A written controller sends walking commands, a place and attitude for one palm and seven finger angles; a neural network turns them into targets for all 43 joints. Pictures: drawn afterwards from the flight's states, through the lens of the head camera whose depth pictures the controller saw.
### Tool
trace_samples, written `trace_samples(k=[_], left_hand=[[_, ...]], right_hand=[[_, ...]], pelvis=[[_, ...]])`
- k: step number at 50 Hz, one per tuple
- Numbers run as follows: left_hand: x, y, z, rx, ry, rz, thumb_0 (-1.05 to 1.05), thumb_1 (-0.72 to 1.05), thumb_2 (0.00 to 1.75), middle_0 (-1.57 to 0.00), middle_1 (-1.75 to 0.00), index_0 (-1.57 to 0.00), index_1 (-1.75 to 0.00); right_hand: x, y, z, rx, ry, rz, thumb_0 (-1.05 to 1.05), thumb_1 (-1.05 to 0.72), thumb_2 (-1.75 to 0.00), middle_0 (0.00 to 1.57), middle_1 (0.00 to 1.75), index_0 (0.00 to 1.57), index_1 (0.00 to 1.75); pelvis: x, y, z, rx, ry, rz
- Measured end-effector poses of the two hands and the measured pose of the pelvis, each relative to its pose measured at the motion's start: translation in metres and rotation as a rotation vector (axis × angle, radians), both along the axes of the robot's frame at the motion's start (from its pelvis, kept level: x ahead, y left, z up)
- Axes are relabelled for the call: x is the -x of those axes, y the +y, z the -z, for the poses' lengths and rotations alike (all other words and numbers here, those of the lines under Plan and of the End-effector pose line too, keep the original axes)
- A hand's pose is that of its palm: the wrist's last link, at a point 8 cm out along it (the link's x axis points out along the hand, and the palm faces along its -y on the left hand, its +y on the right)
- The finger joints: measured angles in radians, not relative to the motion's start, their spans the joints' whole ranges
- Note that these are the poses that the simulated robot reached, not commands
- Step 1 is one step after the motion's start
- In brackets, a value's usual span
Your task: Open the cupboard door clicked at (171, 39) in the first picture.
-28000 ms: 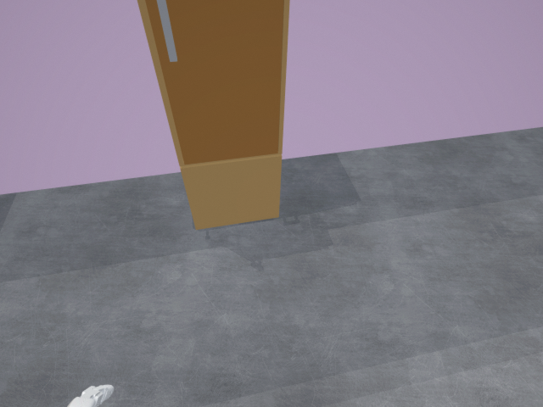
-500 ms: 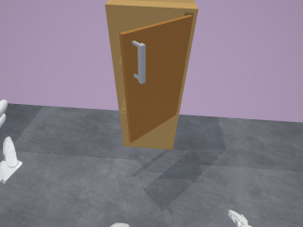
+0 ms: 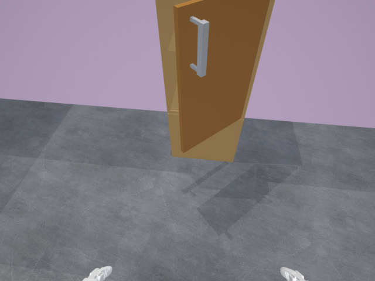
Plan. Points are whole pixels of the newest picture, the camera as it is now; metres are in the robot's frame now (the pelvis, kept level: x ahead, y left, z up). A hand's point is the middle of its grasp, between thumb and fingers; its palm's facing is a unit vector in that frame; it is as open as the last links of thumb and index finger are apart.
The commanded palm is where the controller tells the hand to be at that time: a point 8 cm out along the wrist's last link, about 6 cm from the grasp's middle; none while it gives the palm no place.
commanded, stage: let the arm hang, fingers relaxed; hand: left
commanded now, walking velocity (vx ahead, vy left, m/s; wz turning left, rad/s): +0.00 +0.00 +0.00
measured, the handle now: (197, 47) +0.67 +0.00 +0.15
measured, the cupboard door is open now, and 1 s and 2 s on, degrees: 44 44 44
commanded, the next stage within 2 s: look to check the result in 0.84 s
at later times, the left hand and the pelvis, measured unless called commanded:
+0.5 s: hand out of the picture -0.02 +0.23 -0.15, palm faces +0.02 -0.96 -0.29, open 7.4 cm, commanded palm none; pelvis -0.01 +0.02 +0.02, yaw +0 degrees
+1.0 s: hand out of the picture +0.08 +0.22 -0.14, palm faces -0.01 -0.96 -0.30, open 7.4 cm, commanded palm none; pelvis +0.00 +0.00 +0.02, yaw -1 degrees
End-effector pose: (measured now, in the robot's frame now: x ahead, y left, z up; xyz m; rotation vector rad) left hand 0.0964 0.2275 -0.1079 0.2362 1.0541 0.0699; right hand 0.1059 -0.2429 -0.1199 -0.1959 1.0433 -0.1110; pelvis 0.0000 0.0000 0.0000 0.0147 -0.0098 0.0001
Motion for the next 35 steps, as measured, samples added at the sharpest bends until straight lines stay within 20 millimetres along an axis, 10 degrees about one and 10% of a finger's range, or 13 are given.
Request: trace_samples(k=[7, 15, 35], left_hand=[[0.086, 0.015, 0.027, 0.034, 0.256, -0.149, -0.01, 0.98, 0.9, -0.21, -0.3, -0.21, -0.3], [0.131, 0.042, 0.014, -0.029, 0.382, -0.182, 0.0, 0.93, 0.9, -0.21, -0.3, -0.2, -0.3], [0.064, 0.037, 0.006, -0.048, 0.238, -0.122, 0.0, 0.9, 0.9, -0.2, -0.3, -0.2, -0.3]], right_hand=[[0.061, 0.019, -0.001, 0.021, 0.233, 0.009, 0.01, -0.91, -0.9, 0.2, 0.3, 0.2, 0.3], [0.101, 0.034, 0.01, -0.017, 0.326, 0.052, 0.01, -0.91, -0.9, 0.2, 0.3, 0.2, 0.3], [0.101, 0.003, 0.009, 0.011, 0.309, 0.1, 0.01, -0.91, -0.9, 0.2, 0.3, 0.2, 0.3]], pelvis=[[0.005, 0.007, -0.01, 0.024, -0.015, -0.01], [0.01, 0.02, -0.015, 0.02, -0.018, -0.006], [0.005, 0.012, -0.017, 0.008, -0.024, 0.01]])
